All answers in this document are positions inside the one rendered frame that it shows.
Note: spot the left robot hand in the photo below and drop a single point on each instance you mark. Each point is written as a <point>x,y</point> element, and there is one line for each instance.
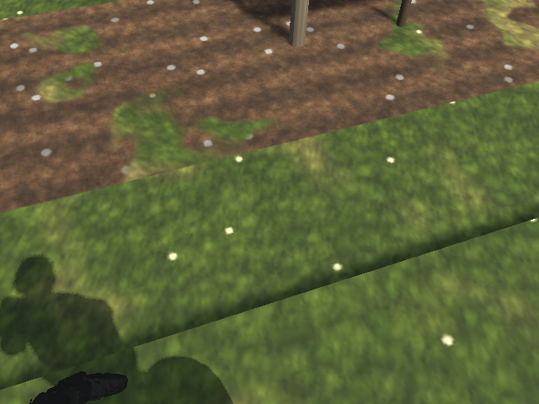
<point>80,388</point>

